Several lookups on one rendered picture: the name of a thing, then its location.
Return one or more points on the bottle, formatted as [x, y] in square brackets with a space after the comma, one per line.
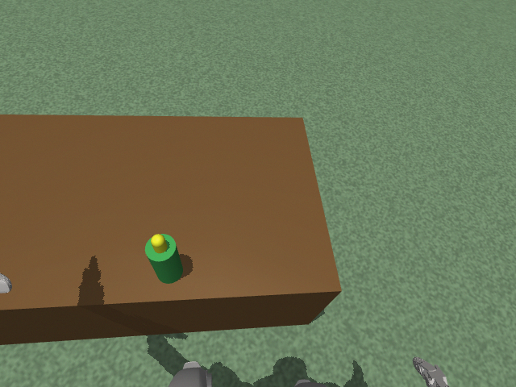
[163, 255]

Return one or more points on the right robot hand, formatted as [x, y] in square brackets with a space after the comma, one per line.
[433, 375]

